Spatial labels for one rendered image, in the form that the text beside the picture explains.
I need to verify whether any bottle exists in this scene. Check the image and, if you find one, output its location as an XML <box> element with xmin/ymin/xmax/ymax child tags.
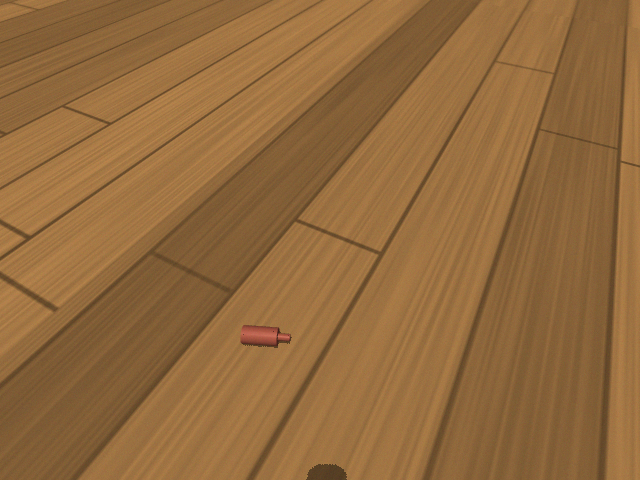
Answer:
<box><xmin>240</xmin><ymin>325</ymin><xmax>291</xmax><ymax>346</ymax></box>

